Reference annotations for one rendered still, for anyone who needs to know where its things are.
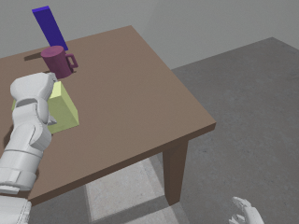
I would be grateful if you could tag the sponge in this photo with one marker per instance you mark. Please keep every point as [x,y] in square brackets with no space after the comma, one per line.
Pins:
[61,108]

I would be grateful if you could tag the left robot hand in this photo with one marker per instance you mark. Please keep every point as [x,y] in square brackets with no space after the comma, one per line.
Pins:
[39,84]

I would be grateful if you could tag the left robot forearm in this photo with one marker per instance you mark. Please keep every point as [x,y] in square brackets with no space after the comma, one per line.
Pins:
[28,140]

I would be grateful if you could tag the table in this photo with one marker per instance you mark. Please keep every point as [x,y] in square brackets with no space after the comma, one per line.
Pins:
[130,105]

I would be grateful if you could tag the robot left upper arm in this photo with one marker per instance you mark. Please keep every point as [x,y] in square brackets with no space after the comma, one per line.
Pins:
[14,210]

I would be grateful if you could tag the right robot hand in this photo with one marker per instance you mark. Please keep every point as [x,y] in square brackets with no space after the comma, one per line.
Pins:
[251,215]

